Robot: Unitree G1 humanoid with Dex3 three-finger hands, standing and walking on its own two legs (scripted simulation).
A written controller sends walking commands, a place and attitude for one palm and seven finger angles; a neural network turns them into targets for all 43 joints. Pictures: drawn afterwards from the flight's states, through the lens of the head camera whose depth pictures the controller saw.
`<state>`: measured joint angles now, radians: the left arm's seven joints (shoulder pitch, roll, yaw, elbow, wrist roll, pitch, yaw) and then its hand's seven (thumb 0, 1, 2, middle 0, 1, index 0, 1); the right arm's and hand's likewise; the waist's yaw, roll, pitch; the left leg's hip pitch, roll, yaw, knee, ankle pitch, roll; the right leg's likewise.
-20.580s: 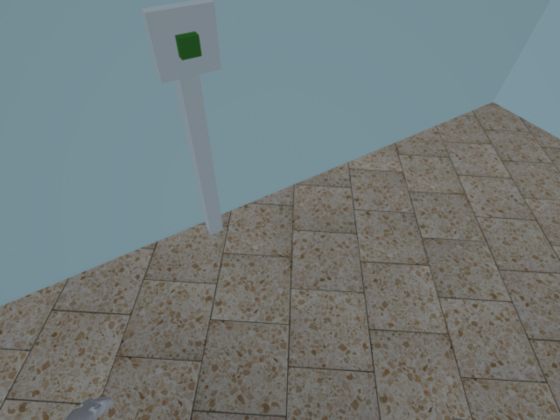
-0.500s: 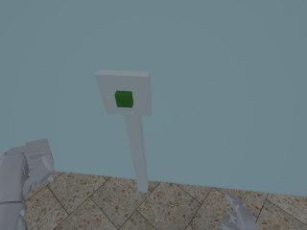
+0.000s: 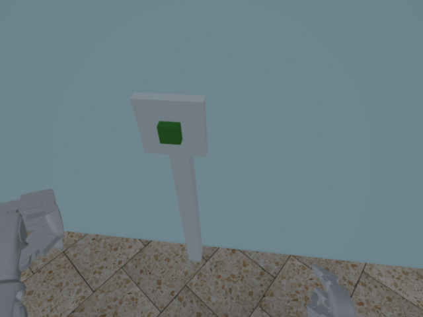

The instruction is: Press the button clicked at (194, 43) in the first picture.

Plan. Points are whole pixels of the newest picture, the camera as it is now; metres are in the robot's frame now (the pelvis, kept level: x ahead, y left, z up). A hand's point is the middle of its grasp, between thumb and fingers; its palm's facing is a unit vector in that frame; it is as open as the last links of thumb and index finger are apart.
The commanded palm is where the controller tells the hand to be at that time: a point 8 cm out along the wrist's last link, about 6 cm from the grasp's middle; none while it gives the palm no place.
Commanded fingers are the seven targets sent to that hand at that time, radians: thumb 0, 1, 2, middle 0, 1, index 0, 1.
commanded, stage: step back with the hand held close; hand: left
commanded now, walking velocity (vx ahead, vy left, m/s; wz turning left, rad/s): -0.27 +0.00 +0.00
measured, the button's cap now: (170, 132) +0.52 +0.18 +0.07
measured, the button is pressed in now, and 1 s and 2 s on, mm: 0 0 0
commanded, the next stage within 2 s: stop stepping back and stand still in 1.08 s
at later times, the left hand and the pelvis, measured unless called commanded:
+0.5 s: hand (33, 257) +0.14 +0.26 +0.15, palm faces +0.30 -0.82 -0.49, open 3.1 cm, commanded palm +0.09 +0.30 +0.17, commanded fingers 0.00 0.90 0.90 -1.30 -1.50 -1.30 -1.50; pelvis -0.05 +0.03 -0.01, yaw -2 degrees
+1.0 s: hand out of the picture +0.05 +0.29 +0.17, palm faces +0.41 -0.80 -0.42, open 3.1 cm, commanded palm -0.03 +0.32 +0.17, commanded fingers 0.00 0.90 0.90 -1.30 -1.50 -1.30 -1.50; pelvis -0.16 +0.04 -0.02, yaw +1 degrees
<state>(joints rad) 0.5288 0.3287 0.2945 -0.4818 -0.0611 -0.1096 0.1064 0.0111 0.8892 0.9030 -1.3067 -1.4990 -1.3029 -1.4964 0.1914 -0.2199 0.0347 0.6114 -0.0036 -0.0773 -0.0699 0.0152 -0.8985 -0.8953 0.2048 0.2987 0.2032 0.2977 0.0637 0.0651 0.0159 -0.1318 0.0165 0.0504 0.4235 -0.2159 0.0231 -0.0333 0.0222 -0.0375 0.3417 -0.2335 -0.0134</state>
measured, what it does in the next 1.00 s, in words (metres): walks backwards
